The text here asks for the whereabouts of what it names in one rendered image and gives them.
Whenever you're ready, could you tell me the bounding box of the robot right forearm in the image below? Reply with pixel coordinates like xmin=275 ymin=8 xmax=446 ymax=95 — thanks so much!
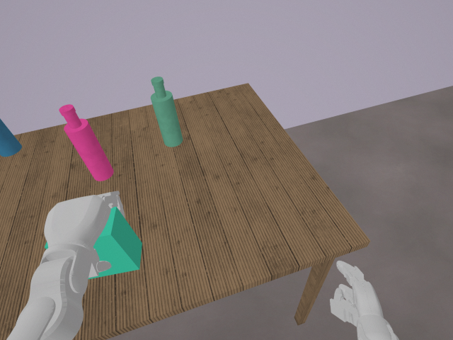
xmin=357 ymin=314 xmax=399 ymax=340

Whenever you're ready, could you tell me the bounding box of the robot right hand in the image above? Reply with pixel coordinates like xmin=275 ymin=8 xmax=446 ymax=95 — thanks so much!
xmin=330 ymin=261 xmax=384 ymax=326

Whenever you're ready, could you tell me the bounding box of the table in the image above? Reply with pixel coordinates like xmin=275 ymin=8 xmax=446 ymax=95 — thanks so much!
xmin=0 ymin=83 xmax=371 ymax=340

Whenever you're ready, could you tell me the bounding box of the robot left hand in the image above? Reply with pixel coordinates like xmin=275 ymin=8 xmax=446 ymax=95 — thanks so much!
xmin=44 ymin=191 xmax=125 ymax=278

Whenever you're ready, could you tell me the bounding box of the sponge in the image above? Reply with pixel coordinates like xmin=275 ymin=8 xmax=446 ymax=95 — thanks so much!
xmin=45 ymin=207 xmax=142 ymax=279

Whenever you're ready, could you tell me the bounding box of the robot left forearm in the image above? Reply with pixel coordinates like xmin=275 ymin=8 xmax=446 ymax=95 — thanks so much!
xmin=7 ymin=244 xmax=93 ymax=340

